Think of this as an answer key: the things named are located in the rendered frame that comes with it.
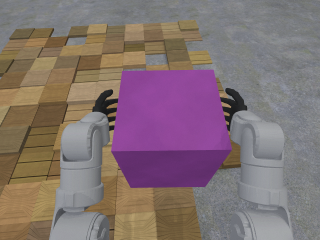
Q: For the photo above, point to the robot right upper arm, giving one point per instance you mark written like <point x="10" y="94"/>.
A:
<point x="250" y="224"/>

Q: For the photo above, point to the left robot forearm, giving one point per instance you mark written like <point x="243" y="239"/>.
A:
<point x="81" y="156"/>

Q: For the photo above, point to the right robot forearm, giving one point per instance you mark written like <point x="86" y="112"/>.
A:
<point x="262" y="147"/>

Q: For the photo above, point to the robot left upper arm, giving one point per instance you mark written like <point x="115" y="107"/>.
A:
<point x="81" y="226"/>

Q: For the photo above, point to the carton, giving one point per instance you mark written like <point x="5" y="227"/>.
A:
<point x="170" y="130"/>

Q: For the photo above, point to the robot right hand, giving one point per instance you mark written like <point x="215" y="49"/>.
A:
<point x="236" y="105"/>

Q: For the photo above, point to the robot left hand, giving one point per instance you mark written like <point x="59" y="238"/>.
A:
<point x="101" y="106"/>

